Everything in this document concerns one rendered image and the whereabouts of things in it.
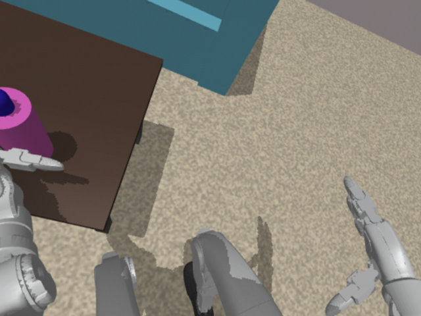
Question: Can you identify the right robot hand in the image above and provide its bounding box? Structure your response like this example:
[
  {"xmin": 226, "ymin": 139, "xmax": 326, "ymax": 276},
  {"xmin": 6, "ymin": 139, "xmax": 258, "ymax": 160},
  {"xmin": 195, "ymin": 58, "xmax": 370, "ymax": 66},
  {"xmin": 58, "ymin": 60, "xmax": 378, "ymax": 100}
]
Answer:
[{"xmin": 325, "ymin": 176, "xmax": 416, "ymax": 316}]

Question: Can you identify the left robot hand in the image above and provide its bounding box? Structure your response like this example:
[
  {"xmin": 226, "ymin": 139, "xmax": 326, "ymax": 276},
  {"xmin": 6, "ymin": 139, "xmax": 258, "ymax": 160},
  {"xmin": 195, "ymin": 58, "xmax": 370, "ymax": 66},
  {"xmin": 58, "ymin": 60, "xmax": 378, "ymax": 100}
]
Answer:
[{"xmin": 0, "ymin": 148, "xmax": 64, "ymax": 172}]

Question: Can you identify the right robot arm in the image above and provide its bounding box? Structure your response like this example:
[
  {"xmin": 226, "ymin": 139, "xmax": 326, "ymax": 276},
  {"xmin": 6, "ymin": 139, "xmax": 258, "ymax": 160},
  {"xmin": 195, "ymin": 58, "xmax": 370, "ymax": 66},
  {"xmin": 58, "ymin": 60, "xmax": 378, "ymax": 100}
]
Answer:
[{"xmin": 382, "ymin": 278, "xmax": 421, "ymax": 316}]

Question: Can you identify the bottle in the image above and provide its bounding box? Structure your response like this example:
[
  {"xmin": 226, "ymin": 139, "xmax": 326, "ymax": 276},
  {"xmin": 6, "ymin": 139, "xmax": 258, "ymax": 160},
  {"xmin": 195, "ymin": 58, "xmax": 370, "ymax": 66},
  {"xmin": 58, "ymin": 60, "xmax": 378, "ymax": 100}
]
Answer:
[{"xmin": 0, "ymin": 87, "xmax": 53, "ymax": 158}]

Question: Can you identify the right robot foot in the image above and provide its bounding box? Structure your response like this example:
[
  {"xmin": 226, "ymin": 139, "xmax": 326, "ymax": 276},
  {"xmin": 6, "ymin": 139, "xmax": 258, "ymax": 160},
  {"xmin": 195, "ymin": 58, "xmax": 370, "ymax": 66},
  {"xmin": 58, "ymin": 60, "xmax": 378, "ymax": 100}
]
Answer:
[{"xmin": 184, "ymin": 261, "xmax": 214, "ymax": 316}]

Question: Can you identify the left robot arm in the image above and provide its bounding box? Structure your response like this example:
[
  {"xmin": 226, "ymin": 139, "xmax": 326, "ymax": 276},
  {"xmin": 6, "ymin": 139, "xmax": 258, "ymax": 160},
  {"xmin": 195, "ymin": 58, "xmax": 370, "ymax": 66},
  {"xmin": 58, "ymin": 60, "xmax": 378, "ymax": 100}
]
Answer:
[{"xmin": 0, "ymin": 165, "xmax": 57, "ymax": 316}]

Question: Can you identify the coffee table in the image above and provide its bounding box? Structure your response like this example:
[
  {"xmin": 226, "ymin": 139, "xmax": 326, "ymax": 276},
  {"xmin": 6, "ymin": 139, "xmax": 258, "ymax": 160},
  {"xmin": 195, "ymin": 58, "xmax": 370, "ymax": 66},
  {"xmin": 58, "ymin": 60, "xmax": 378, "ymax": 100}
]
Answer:
[{"xmin": 0, "ymin": 1, "xmax": 163, "ymax": 234}]

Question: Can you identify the sofa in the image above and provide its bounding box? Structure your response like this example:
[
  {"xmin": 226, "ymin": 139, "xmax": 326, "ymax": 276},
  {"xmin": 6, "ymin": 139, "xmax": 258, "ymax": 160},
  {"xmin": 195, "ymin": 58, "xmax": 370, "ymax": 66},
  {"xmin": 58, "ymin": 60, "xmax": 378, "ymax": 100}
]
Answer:
[{"xmin": 0, "ymin": 0, "xmax": 280, "ymax": 96}]

